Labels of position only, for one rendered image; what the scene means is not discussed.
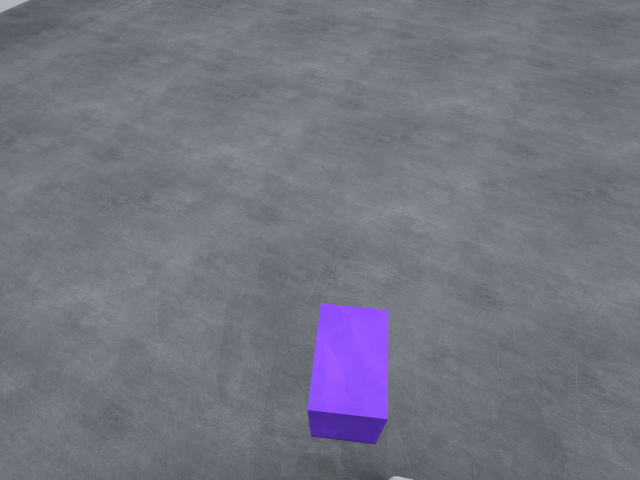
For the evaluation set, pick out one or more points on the carton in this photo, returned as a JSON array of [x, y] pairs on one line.
[[348, 397]]

